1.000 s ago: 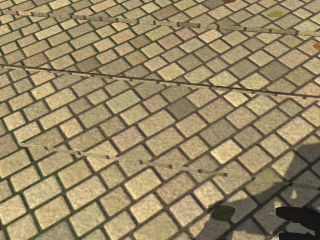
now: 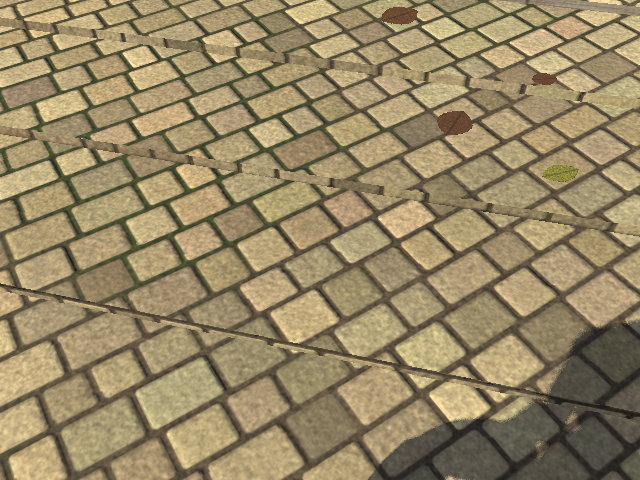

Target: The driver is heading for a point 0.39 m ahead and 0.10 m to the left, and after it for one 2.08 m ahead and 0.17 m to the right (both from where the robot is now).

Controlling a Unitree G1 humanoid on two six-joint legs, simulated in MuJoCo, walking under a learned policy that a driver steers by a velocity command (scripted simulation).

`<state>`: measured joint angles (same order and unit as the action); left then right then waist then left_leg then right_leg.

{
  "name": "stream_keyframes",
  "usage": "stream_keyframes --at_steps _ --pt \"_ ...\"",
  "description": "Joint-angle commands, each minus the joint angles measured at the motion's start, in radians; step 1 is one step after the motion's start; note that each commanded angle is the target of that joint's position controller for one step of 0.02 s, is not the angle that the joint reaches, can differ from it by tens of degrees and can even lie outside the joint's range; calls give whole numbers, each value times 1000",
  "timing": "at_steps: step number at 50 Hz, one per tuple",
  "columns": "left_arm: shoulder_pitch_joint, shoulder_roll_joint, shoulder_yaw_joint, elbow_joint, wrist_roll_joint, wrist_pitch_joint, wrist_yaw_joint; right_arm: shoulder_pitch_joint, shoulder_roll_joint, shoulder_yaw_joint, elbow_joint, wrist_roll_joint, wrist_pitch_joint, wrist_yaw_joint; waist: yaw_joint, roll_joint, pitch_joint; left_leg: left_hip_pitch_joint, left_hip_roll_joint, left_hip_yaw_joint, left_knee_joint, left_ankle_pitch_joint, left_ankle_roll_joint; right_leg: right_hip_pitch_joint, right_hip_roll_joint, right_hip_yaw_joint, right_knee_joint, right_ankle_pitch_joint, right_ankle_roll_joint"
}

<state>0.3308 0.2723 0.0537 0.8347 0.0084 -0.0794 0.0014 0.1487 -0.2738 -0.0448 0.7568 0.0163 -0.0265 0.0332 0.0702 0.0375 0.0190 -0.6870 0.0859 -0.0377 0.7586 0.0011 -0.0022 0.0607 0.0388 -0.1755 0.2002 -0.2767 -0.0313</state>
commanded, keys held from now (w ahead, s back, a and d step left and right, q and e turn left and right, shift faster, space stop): w+q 0.28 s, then w+e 0.72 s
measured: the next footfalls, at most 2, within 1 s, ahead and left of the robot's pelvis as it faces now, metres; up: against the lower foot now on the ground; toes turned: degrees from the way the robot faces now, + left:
left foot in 0.08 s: +0.25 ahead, +0.15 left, +0.03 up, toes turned +8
right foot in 0.56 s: +0.39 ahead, -0.05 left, +0.03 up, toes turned +6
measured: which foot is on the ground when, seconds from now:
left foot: up 0.00-0.06, down 0.08-0.54, up 0.56-1.00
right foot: down 0.00-0.14, up 0.16-0.54, down 0.56-1.00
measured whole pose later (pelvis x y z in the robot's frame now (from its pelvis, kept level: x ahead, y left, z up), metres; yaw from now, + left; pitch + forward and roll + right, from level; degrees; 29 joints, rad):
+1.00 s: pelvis +0.50 +0.05 +0.03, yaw -5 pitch +2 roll +2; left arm 0.50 0.21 0.04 0.86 -0.02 -0.04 0.04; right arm -0.06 -0.24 -0.06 0.64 0.02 -0.10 0.04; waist 0.12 0.04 0.03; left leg -0.58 -0.01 -0.04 0.53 -0.03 -0.04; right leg 0.03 0.02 0.18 0.32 -0.38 -0.05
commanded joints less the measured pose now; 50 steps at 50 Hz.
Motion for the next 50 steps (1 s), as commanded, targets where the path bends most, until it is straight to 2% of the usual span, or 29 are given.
stream_keyframes --at_steps 1,3,4,5,6,7,8,9,10,11,14,16,18,20,24,26,27,28,29,30,31,32,33,34,36,39,43,47,50 --pt "19 174 42 -30 -12 16 12 -168 -31 5 -141 0 -16 24 26 -66 100 -113 2 43 -82 -59 23 60 -332 76 -25 457 -124" --pt "9 204 48 -31 -16 31 16 -158 -47 -3 -163 -1 -16 34 3 -94 65 -7 -60 132 -100 -192 51 62 -327 29 58 700 -109" --pt "2 225 53 -33 -19 38 23 -101 -70 -16 -165 -5 -12 32 -42 -123 10 115 -106 173 -69 -266 77 34 -331 10 157 926 -100" --pt "24 202 45 -39 -19 44 29 -18 -115 -40 -148 4 -10 31 -83 -96 -63 279 -156 205 -76 -265 110 -15 -296 -28 317 1132 -73" --pt "55 192 36 -36 -21 39 31 103 -153 -70 -116 17 -8 24 -144 -81 -169 580 -179 180 -128 -173 155 -171 -267 -34 508 1150 -33" --pt "51 195 27 -43 -25 15 20 248 -213 -108 -81 25 7 6 -221 -40 -263 918 -104 13 -190 -134 222 -429 -219 -22 735 887 21" --pt "21 108 -4 -82 2 -11 -3 313 -257 -115 -60 29 16 -15 -207 157 -328 1147 143 -388 -275 -185 341 -722 -95 44 1072 -141 61" --pt "-53 110 -7 -88 9 -40 -22 372 -205 -87 -70 -1 3 -20 -237 60 -442 1157 188 -482 -290 -4 344 -726 -90 247 1155 -308 36" --pt "-153 123 1 -138 -24 -52 -26 330 -188 -79 -74 -13 -12 -15 -229 -7 -357 1090 180 -439 -341 13 331 -802 -102 270 1113 -252 24" --pt "-195 127 1 -170 -37 -56 -19 231 -169 -77 -88 -5 -22 -12 -178 -56 -255 959 160 -446 -410 -132 305 -840 -126 265 1015 -169 21" --pt "-116 131 11 -143 -24 -19 -11 47 -114 -51 -149 -11 -26 -17 -51 2 -120 569 105 -350 -504 -226 282 -655 -159 259 933 -142 53" --pt "-67 108 8 -116 -18 7 -18 17 -113 -45 -152 -10 -26 -26 -10 25 -97 454 79 -239 -534 -203 263 -607 -150 209 857 -84 84" --pt "-89 70 -8 -113 -13 26 -19 11 -150 -52 -142 -15 -21 -31 -4 67 -89 364 38 -125 -548 -182 226 -515 -137 152 755 -23 102" --pt "-81 101 2 -97 -23 37 -16 2 -159 -51 -142 -24 -29 -23 -3 95 -113 365 48 -86 -553 -201 204 -457 -141 119 770 50 98" --pt "-88 137 22 -101 -36 52 -18 -37 -153 -51 -112 -24 -32 -12 23 72 -56 442 114 -44 -531 -240 158 -423 -151 112 667 23 48" --pt "88 145 43 -36 -32 52 -19 -100 -131 -49 -106 -21 -30 -16 108 34 -68 404 89 52 -335 -157 124 -243 -90 52 563 -14 15" --pt "295 156 61 50 -18 49 -20 -142 -94 -41 -112 -30 -29 -27 191 -79 -83 356 5 129 8 -69 90 -108 -26 46 462 -59 -5" --pt "353 130 42 83 -17 43 -32 -148 -10 -14 -118 -41 -27 -25 172 -247 6 101 -81 120 463 -520 39 -97 -134 300 388 -63 -65" --pt "141 205 23 8 0 14 -44 10 94 10 -194 -2 -48 -10 -75 -514 50 -189 -191 3 662 -595 43 -165 -274 994 0 -384 -238" --pt "-23 211 28 -80 -3 -3 -56 34 -36 -7 -181 50 -73 0 -115 -304 94 -236 -109 -44 698 -483 74 -234 -412 1119 -137 -625 -304" --pt "-46 176 18 -96 -2 -9 -54 -52 -110 -24 -184 48 -83 -1 -91 -115 125 -180 -57 -52 621 -378 92 -341 -410 1010 -114 -601 -276" --pt "-46 174 17 -87 -1 -11 -50 -83 -96 -26 -176 15 -82 -15 -91 -27 105 -122 -26 -47 561 -339 83 -373 -363 883 -81 -478 -231" --pt "-42 161 13 -76 1 -11 -40 -94 -83 -28 -175 -8 -77 -27 -91 -39 82 -69 -12 -48 466 -284 66 -372 -302 763 -66 -360 -200" --pt "-23 136 6 -67 2 -15 -23 -100 -86 -33 -171 -16 -67 -32 -83 -95 57 -20 -5 -49 392 -214 44 -350 -257 664 -59 -249 -182" --pt "68 98 -2 -37 -8 -27 -2 -154 -70 -34 -175 -18 -59 -36 -36 -113 22 -21 -26 -25 261 -103 17 -231 -218 542 -47 30 -172" --pt "173 96 1 -10 -16 -21 18 -231 -22 -28 -191 -13 -63 -30 0 -82 -15 -54 -59 -14 74 -24 -15 -74 -210 474 -16 261 -164" --pt "218 87 7 -1 -18 5 31 -310 2 -27 -199 -2 -71 -11 37 -155 13 -20 -90 -3 -108 37 -47 -47 -190 445 9 266 -156" --pt "240 95 22 -1 -29 31 38 -398 -3 -24 -228 7 -91 9 67 -172 66 -38 -99 4 -201 -10 -49 -13 -227 513 66 263 -173" --pt "190 125 40 -14 -38 51 47 -352 -32 -33 -227 14 -102 10 21 -202 70 85 -106 0 -290 -54 -29 -29 -245 550 103 328 -142"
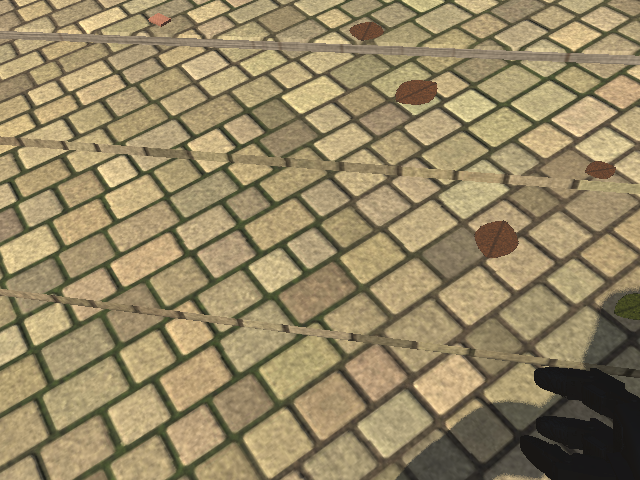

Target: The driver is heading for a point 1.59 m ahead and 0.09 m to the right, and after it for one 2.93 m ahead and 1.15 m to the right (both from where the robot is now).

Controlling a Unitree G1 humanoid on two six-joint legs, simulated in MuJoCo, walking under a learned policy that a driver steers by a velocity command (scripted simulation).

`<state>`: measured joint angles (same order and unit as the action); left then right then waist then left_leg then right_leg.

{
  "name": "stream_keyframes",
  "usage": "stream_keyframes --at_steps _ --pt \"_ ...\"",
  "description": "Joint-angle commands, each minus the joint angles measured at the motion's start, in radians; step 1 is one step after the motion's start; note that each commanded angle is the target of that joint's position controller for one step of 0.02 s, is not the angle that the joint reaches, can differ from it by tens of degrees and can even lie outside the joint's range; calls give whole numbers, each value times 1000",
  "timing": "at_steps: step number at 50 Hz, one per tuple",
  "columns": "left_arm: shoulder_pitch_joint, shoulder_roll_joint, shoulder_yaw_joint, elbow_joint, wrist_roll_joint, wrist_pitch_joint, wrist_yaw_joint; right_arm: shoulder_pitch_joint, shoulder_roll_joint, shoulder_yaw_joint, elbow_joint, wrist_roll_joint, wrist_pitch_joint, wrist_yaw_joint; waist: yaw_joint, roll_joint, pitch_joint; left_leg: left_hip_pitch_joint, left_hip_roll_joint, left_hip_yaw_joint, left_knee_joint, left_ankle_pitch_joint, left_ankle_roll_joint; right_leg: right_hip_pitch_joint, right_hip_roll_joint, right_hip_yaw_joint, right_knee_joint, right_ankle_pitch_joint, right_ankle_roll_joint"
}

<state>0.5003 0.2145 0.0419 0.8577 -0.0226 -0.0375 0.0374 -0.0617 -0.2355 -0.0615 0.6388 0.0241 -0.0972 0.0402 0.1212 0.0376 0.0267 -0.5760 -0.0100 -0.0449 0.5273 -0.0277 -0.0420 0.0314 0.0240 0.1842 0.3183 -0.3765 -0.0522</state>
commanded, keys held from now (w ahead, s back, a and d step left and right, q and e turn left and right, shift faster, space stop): w+e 0.32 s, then w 0.34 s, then w+q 0.34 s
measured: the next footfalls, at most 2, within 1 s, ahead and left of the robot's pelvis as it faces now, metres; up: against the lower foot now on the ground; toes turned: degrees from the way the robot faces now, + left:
left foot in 0.02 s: +0.23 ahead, +0.15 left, +0.03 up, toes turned -5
right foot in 0.46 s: +0.30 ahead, -0.13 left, +0.03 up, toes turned -20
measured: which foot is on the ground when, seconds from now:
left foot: up 0.00-0.00, down 0.02-0.48, up 0.50-0.90, down 0.92-1.00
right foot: down 0.00-0.08, up 0.10-0.44, down 0.46-1.00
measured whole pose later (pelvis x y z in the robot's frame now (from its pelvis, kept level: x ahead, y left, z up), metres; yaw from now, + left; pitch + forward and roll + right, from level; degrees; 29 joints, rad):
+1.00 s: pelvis +0.52 -0.05 +0.02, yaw -9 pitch +1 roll +2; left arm 0.35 0.28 0.06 0.86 0.00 -0.05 0.02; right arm 0.01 -0.25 -0.05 0.76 0.03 -0.05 0.07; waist 0.03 -0.03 0.08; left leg -0.51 -0.06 0.08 0.54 -0.32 0.10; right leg 0.09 -0.11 -0.16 0.54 -0.33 0.03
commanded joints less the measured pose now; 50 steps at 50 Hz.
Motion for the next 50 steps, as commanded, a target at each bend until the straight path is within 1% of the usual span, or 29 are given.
stream_keyframes --at_steps 1,2,3,4,5,6,7,8,9,12,16,20,21,22,23,24,25,26,27,28,29,30,34,38,44,46,48,49,50 --pt "-15 201 61 -51 -4 11 12 -76 -96 -27 -93 4 -33 -2 -68 -219 38 85 -22 17 -69 -33 26 -33 -225 183 23 538 -104" --pt "-23 184 59 -64 -4 11 7 22 -145 -51 -68 -6 -38 -10 -114 -187 -42 275 -44 42 -89 -18 61 -72 -165 147 139 710 -74" --pt "18 132 42 -66 -7 10 -11 148 -193 -73 -44 -20 -49 -8 -151 -99 -231 697 47 -55 -26 60 147 -271 -95 114 383 775 -12" --pt "-4 113 27 -86 0 2 -24 353 -230 -88 -9 -15 -29 -17 -238 38 -431 1061 241 -255 -33 -55 220 -509 -50 76 674 438 36" --pt "-17 72 9 -120 -3 -1 -24 429 -199 -73 30 -5 -11 -18 -228 234 -540 1228 411 -508 -97 -163 266 -717 23 53 873 -252 45" --pt "-81 142 29 -135 -20 9 -10 386 -162 -64 23 -12 9 -31 -228 99 -438 1057 425 -524 -195 -334 239 -759 -38 6 964 -219 51" --pt "-173 186 40 -166 -25 13 -3 309 -144 -57 23 -10 15 -41 -210 53 -264 876 395 -441 -233 -306 228 -781 -77 -47 946 -130 54" --pt "-219 192 47 -174 -14 20 -4 242 -105 -44 38 -15 18 -44 -177 14 -141 708 332 -309 -257 -241 200 -747 -116 -76 904 -83 60" --pt "-214 178 53 -173 -5 28 -9 203 -79 -36 49 -26 17 -43 -137 58 -95 589 284 -222 -276 -211 175 -692 -133 -91 887 -59 59" --pt "-167 109 44 -180 -8 55 -30 132 -97 -38 61 -28 7 -40 -63 105 -41 375 260 -60 -363 -205 175 -583 -140 -152 887 0 62" --pt "-233 151 47 -231 -2 75 -45 106 -162 -52 75 -22 -8 -36 -35 73 -30 387 290 20 -391 -206 192 -590 -177 -146 765 91 61" --pt "-282 154 41 -231 0 74 -59 133 -219 -64 107 -12 3 -23 -43 47 -15 374 274 112 -375 -214 187 -403 -133 -243 504 34 41" --pt "-257 156 44 -215 1 73 -59 142 -222 -64 120 -10 7 -19 -32 41 -13 371 279 124 -343 -201 198 -349 -102 -290 478 10 31" --pt "-164 163 54 -184 5 69 -56 117 -223 -61 124 -1 10 -19 31 30 -29 335 273 155 -234 -81 195 -224 -61 -331 413 18 7" --pt "-1 208 81 -116 11 63 -53 116 -186 -49 125 -4 15 -21 99 -51 -97 306 201 215 27 82 179 -38 11 -366 328 35 -15" --pt "140 261 102 -66 9 58 -48 108 -122 -21 119 -22 18 -20 141 -199 -97 110 127 231 403 -242 117 130 -57 -200 249 46 -54" --pt "24 354 98 -115 29 26 -49 151 -41 3 56 -8 11 -19 -10 -429 -79 -204 -1 126 685 -565 82 92 -286 433 -35 -285 -223" --pt "-95 285 75 -180 24 -10 -64 111 -139 -12 59 31 -5 -8 -23 -228 -65 -252 41 -2 816 -476 102 3 -389 591 -155 -367 -278" --pt "-156 248 59 -189 24 -27 -69 103 -160 -18 53 47 -10 0 -56 -154 -4 -266 83 -10 803 -380 122 -86 -394 504 -165 -367 -267" --pt "-188 225 51 -187 18 -35 -69 118 -140 -10 65 25 -10 -4 -81 -99 19 -227 120 -7 775 -320 119 -149 -360 400 -157 -271 -232" --pt "-215 219 46 -179 21 -37 -65 135 -126 -8 76 5 -7 -11 -109 -101 28 -181 143 -5 705 -286 106 -195 -315 286 -157 -168 -203" --pt "-225 196 36 -178 31 -43 -56 145 -128 -11 91 2 2 -14 -122 -108 25 -129 159 -10 658 -234 95 -221 -278 199 -168 -68 -178" --pt "-144 178 30 -138 29 -68 -30 82 -104 -5 102 -16 24 -17 -94 -60 12 -179 143 16 457 -38 42 -90 -239 -8 -191 339 -164" --pt "-93 183 35 -96 36 -59 -18 -4 -53 16 84 -1 31 2 -49 -99 26 -133 104 66 222 113 21 -45 -216 -177 -214 393 -129" --pt "-87 203 50 -42 19 -35 -18 -85 -75 20 37 2 31 34 -34 -105 110 -136 72 86 41 32 92 92 -294 -272 -190 492 -96" --pt "-118 234 60 -43 24 -25 -10 -18 -113 4 43 -3 31 37 -79 -152 41 -25 15 132 40 -37 131 145 -298 -308 -71 859 -70" --pt "-43 212 50 -36 33 -7 -8 149 -193 -43 79 9 37 30 -147 -99 -140 318 -90 219 41 -37 181 97 -246 -353 278 1241 -16" --pt "-25 240 50 -23 20 -15 -13 274 -214 -65 110 16 45 23 -207 -89 -240 635 -76 167 18 58 218 -104 -232 -342 471 1178 27" --pt "-102 217 39 -31 13 -33 -21 426 -235 -87 138 12 66 10 -290 29 -301 973 62 -64 -18 67 302 -450 -144 -325 822 625 90"
Velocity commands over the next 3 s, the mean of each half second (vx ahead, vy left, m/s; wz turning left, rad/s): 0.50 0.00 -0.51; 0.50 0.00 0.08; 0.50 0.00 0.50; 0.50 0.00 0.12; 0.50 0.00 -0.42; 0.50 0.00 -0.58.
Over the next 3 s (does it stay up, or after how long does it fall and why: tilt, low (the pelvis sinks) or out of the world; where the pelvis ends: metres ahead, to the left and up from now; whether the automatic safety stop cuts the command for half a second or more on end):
stays up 1.55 0.03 0.10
